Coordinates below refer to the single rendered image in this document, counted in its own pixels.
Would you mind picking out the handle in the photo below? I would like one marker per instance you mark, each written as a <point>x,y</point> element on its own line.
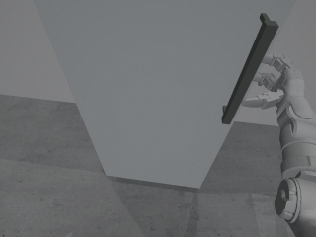
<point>260,46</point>

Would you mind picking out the fridge door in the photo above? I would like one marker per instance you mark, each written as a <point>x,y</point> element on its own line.
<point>150,77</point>

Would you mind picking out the right robot hand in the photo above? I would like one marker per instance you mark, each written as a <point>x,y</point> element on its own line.
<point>289,84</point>

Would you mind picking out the right robot forearm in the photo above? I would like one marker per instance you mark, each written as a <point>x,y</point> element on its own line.
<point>297,123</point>

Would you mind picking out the robot right upper arm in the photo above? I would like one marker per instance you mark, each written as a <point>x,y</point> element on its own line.
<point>296,203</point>

